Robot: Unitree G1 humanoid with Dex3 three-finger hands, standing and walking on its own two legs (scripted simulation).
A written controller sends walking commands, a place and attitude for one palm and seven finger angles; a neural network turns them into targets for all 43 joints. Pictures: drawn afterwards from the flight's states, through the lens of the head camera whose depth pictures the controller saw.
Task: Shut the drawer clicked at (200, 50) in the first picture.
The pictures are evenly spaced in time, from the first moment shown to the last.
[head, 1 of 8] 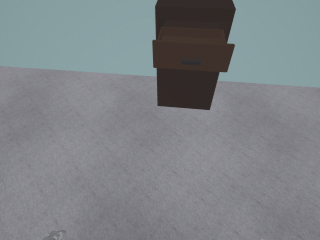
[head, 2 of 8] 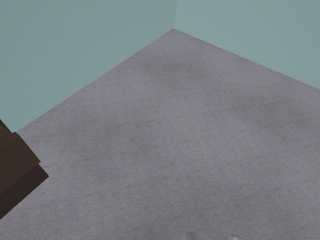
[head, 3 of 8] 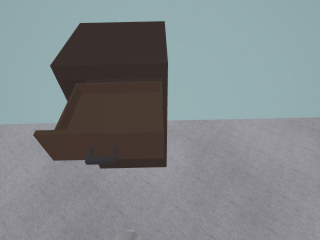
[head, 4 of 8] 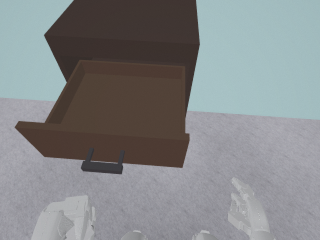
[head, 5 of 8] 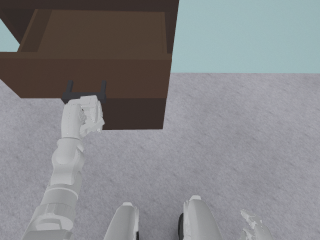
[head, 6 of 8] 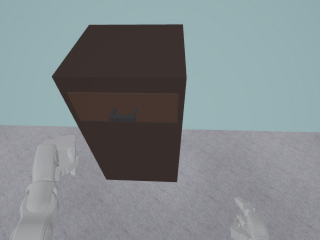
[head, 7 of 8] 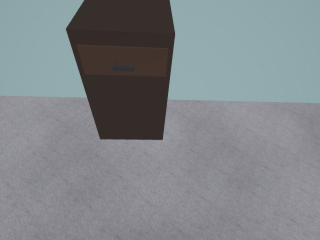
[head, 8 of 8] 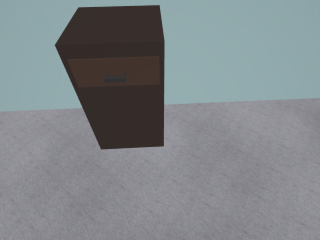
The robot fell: no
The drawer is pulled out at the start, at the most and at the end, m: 0.30 0.30 0.00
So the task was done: yes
